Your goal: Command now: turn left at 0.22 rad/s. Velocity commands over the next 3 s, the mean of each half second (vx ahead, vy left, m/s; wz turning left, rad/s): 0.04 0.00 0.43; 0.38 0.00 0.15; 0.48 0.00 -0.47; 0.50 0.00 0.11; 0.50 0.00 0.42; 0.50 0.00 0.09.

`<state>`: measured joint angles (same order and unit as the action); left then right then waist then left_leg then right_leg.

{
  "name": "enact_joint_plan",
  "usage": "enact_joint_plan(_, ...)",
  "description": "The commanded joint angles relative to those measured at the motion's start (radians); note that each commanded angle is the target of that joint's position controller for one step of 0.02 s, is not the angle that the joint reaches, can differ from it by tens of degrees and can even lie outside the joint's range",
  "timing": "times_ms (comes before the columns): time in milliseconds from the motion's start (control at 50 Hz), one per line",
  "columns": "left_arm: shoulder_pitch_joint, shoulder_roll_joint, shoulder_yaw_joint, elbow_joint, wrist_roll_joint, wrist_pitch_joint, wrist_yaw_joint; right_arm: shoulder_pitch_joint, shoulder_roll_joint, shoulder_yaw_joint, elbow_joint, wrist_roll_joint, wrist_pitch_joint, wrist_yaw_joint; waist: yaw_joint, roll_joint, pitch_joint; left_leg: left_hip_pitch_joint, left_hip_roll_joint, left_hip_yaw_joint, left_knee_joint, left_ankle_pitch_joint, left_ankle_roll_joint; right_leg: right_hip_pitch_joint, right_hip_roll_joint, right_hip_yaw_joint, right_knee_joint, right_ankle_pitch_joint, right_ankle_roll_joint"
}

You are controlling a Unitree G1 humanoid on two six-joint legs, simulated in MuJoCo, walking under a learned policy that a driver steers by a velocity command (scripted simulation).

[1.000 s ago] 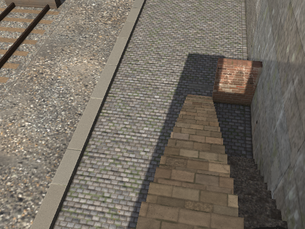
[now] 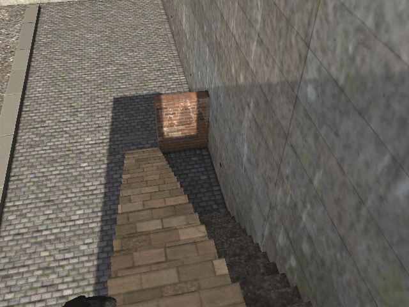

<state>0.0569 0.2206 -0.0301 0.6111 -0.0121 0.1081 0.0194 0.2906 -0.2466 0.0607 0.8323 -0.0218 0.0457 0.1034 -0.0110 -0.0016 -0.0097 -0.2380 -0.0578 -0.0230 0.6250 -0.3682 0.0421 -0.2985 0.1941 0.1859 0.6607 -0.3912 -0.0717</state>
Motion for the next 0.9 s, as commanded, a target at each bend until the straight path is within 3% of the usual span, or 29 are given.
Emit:
enact_joint_plan(20, 0.013, 0.165, 0.06, -0.041, -0.021, -0.002, 0.006, -0.284, -0.232, -0.035, -0.151, 0.021, -0.04, 0.001, 0.127, 0.211, 0.179, -0.263, 0.364, -0.688, -0.511, -0.032, 0.102, -0.099, -0.111, 0.059, 0.165, -0.052, 0.031)
enact_joint_plan(40, -0.004, 0.17, 0.066, -0.026, 0.008, 0.004, 0.004, -0.352, -0.196, -0.026, -0.161, 0.011, -0.05, -0.013, 0.141, 0.155, 0.143, -0.236, 0.305, -0.587, -0.471, 0.024, 0.09, -0.022, -0.141, 0.028, 0.122, 0.091, 0.05)
enact_joint_plan(60, -0.001, 0.178, 0.067, -0.022, 0.038, 0.01, 0.014, -0.363, -0.197, -0.034, -0.179, -0.001, -0.045, -0.014, 0.101, 0.125, 0.036, -0.171, 0.234, -0.489, -0.445, 0.078, 0.074, 0.063, -0.104, -0.024, 0.17, 0.129, 0.081)
enact_joint_plan(80, -0.054, 0.17, 0.069, -0.054, 0.037, -0.002, 0.006, -0.264, -0.142, -0.026, -0.153, 0.042, -0.045, -0.023, 0.065, 0.136, 0.02, 0.052, 0.223, -0.48, -0.414, 0.043, 0.076, -0.087, -0.099, -0.018, 0.04, 0.055, 0.062)
enact_joint_plan(100, -0.075, 0.135, 0.056, -0.055, 0.022, -0.01, 0.001, -0.202, -0.141, -0.025, -0.136, 0.059, -0.044, -0.032, 0.016, 0.104, 0.018, 0.136, 0.194, -0.413, -0.395, 0.067, 0.075, -0.085, -0.107, -0.031, -0.075, 0.066, 0.052)
enact_joint_plan(140, -0.078, 0.087, 0.041, -0.055, 0.02, -0.031, 0.001, -0.12, -0.162, -0.034, -0.134, 0.043, -0.043, -0.056, -0.02, 0.103, 0.013, 0.203, 0.167, -0.409, -0.395, 0.034, 0.078, -0.024, -0.113, -0.024, -0.23, 0.149, 0.034)
enact_joint_plan(160, -0.074, 0.108, 0.047, -0.044, 0.01, -0.039, 0.007, -0.148, -0.195, -0.043, -0.15, 0.011, -0.033, -0.065, -0.018, 0.112, 0.026, 0.129, 0.137, -0.384, -0.408, 0.067, 0.08, 0.038, -0.081, -0.075, -0.18, 0.197, 0.057)
enact_joint_plan(180, 0.005, 0.108, 0.045, 0.003, 0.007, -0.052, 0.001, -0.263, -0.175, -0.038, -0.184, -0.002, -0.033, -0.075, 0.011, 0.136, 0.006, 0.039, 0.148, -0.378, -0.402, 0.146, 0.102, 0.135, -0.107, -0.078, -0.096, 0.255, 0.085)
enact_joint_plan(200, 0.028, 0.123, 0.051, -0.017, 0.017, -0.048, -0.011, -0.222, -0.109, -0.023, -0.197, 0.034, -0.025, -0.068, 0.019, 0.11, -0.018, 0.163, 0.134, -0.38, -0.334, 0.238, 0.12, 0.082, -0.156, -0.029, -0.229, 0.259, 0.045)
enact_joint_plan(240, 0.014, 0.132, 0.053, -0.016, 0.009, -0.049, -0.021, -0.187, -0.147, -0.036, -0.208, 0.04, -0.004, -0.058, -0.021, 0.014, -0.062, 0.188, 0.137, -0.379, -0.246, 0.357, 0.139, 0.126, -0.199, -0.035, -0.176, 0.407, 0.036)
enact_joint_plan(280, 0.0, 0.136, 0.046, -0.034, -0.002, -0.06, -0.03, -0.226, -0.152, -0.049, -0.222, 0.018, 0.022, -0.06, -0.012, -0.05, -0.055, 0.091, 0.074, -0.312, -0.158, 0.312, 0.11, 0.186, -0.245, -0.018, -0.197, 0.513, 0.027)
enact_joint_plan(300, 0.009, 0.148, 0.042, -0.034, 0.009, -0.069, -0.028, -0.239, -0.137, -0.051, -0.237, 0.021, 0.039, -0.071, -0.011, -0.096, -0.046, 0.037, 0.041, -0.277, -0.106, 0.264, 0.083, 0.206, -0.279, 0.004, -0.215, 0.559, 0.012)
enact_joint_plan(340, 0.02, 0.199, 0.051, -0.03, 0.007, -0.064, -0.029, -0.266, -0.135, -0.061, -0.28, 0.003, 0.058, -0.061, -0.016, -0.217, -0.029, -0.095, -0.009, -0.22, 0.025, 0.078, 0.045, 0.24, -0.37, 0.102, -0.244, 0.627, -0.072)
enact_joint_plan(360, 0.054, 0.223, 0.061, -0.03, 0.002, -0.044, -0.03, -0.288, -0.144, -0.069, -0.296, -0.009, 0.06, -0.05, 0.009, -0.189, -0.026, -0.184, -0.013, -0.176, 0.102, 0.013, 0.041, 0.298, -0.427, 0.138, -0.213, 0.706, -0.138)
enact_joint_plan(400, -0.005, 0.22, 0.06, -0.068, -0.002, -0.014, -0.037, -0.276, -0.153, -0.079, -0.314, 0.001, 0.063, -0.036, 0.004, -0.125, -0.086, -0.183, 0.002, -0.107, 0.216, -0.14, 0.008, 0.254, -0.469, 0.13, -0.196, 0.729, -0.181)
enact_joint_plan(460, -0.05, 0.262, 0.074, -0.096, -0.016, 0.013, -0.04, -0.279, -0.141, -0.082, -0.331, 0.027, 0.045, -0.018, 0.005, -0.069, -0.064, -0.138, 0.021, -0.031, 0.225, -0.054, -0.004, 0.151, -0.433, 0.042, -0.194, 0.604, -0.141)
enact_joint_plan(500, -0.05, 0.259, 0.062, -0.083, -0.04, 0.01, -0.052, -0.246, -0.121, -0.079, -0.347, 0.028, 0.048, -0.018, -0.033, -0.047, -0.018, -0.047, 0.021, -0.025, -0.049, 0.054, 0.043, 0.11, -0.4, 0.009, -0.205, 0.446, -0.119)
enact_joint_plan(520, -0.111, 0.288, 0.077, -0.108, -0.006, 0.012, -0.056, -0.173, -0.114, -0.075, -0.311, 0.013, 0.023, -0.024, -0.032, -0.057, -0.081, 0.155, -0.013, 0.014, 0.186, 0.218, 0.018, -0.039, -0.386, -0.032, -0.169, 0.398, -0.096)
enact_joint_plan(540, -0.083, 0.228, 0.056, -0.109, -0.038, 0.007, -0.054, -0.094, -0.164, -0.096, -0.307, 0.015, 0.021, -0.013, -0.067, -0.009, -0.128, 0.174, 0.026, -0.091, 0.001, 0.116, 0.067, -0.021, -0.36, -0.049, -0.082, 0.189, -0.068)
enact_joint_plan(560, -0.022, 0.179, 0.041, -0.129, -0.03, 0.003, -0.048, -0.167, -0.237, -0.097, -0.325, 0.042, 0.031, -0.018, 0.031, 0.31, -0.068, 0.204, 0.145, -0.365, -0.118, 0.438, 0.126, -0.14, -0.195, -0.198, 0.122, -0.05, 0.014)
enact_joint_plan(580, -0.037, 0.225, 0.057, -0.126, -0.014, -0.026, -0.045, -0.159, -0.247, -0.094, -0.343, 0.086, 0.039, -0.016, -0.009, 0.414, -0.03, 0.31, 0.249, -0.643, -0.23, 0.467, 0.238, -0.365, -0.114, -0.168, 0.25, -0.326, 0.038)
enact_joint_plan(600, -0.097, 0.257, 0.063, -0.132, -0.008, -0.037, -0.054, -0.135, -0.228, -0.088, -0.34, 0.086, 0.048, -0.018, -0.033, 0.31, 0.026, 0.351, 0.274, -0.683, -0.231, 0.462, 0.284, -0.522, -0.133, -0.119, 0.332, -0.328, 0.052)
enact_joint_plan(620, -0.11, 0.274, 0.067, -0.143, -0.007, -0.044, -0.056, -0.193, -0.225, -0.086, -0.363, 0.07, 0.053, -0.036, -0.021, 0.244, -0.004, 0.288, 0.274, -0.59, -0.226, 0.427, 0.26, -0.465, -0.151, -0.123, 0.34, -0.262, 0.074)
enact_joint_plan(680, 0.009, 0.19, 0.044, -0.079, 0.008, -0.062, -0.082, -0.325, -0.199, -0.086, -0.401, 0.015, 0.051, -0.07, 0.011, 0.143, -0.109, 0.06, 0.223, -0.404, -0.22, 0.434, 0.18, -0.118, -0.18, -0.195, 0.379, 0.018, 0.131)
enact_joint_plan(740, 0.073, 0.137, 0.018, -0.072, -0.013, -0.07, -0.08, -0.33, -0.157, -0.076, -0.393, 0.036, 0.041, -0.062, 0.02, 0.065, -0.045, -0.084, 0.19, -0.315, -0.226, 0.36, 0.153, -0.02, -0.199, -0.231, 0.379, 0.082, 0.139)
enact_joint_plan(840, 0.195, 0.094, -0.02, -0.091, -0.011, -0.11, -0.083, -0.446, -0.167, -0.093, -0.435, 0.055, 0.076, -0.033, 0.068, 0.017, -0.027, -0.08, 0.198, -0.28, -0.178, 0.384, 0.171, 0.144, -0.236, -0.221, 0.052, 0.245, 0.101)
enact_joint_plan(860, 0.212, 0.09, -0.027, -0.084, -0.003, -0.117, -0.085, -0.473, -0.121, -0.08, -0.445, 0.062, 0.075, -0.039, 0.06, -0.03, -0.026, -0.041, 0.163, -0.24, -0.113, 0.364, 0.144, 0.174, -0.223, -0.189, -0.073, 0.315, 0.089)
enact_joint_plan(880, 0.192, 0.144, -0.024, -0.096, -0.012, -0.119, -0.084, -0.416, -0.079, -0.067, -0.458, 0.057, 0.065, -0.054, -0.009, -0.184, -0.008, -0.02, 0.08, -0.166, 0.04, 0.165, 0.096, 0.153, -0.288, -0.019, -0.195, 0.653, 0.069)
enact_joint_plan(900, 0.128, 0.208, -0.019, -0.116, -0.058, -0.118, -0.087, -0.336, -0.05, -0.052, -0.458, 0.047, 0.044, -0.065, -0.076, -0.354, -0.001, -0.092, 0.023, -0.077, 0.185, -0.143, 0.042, 0.152, -0.435, 0.228, -0.327, 0.73, 0.011)
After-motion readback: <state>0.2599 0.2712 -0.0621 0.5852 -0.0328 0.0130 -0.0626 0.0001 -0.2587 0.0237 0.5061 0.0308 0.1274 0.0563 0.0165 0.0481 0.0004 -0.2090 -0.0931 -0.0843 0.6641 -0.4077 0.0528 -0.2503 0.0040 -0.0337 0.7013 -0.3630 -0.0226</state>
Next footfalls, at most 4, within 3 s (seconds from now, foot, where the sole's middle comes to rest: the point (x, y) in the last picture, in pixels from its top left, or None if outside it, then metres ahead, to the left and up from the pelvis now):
0.86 right None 0.08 -0.10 -0.76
1.18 left None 0.05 0.11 -0.76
1.92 left None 0.24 0.17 -0.95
2.50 right None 0.55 -0.11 -1.14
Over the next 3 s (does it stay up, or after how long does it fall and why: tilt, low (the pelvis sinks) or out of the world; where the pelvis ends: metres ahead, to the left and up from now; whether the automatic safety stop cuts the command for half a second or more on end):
stays up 0.55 0.06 -0.39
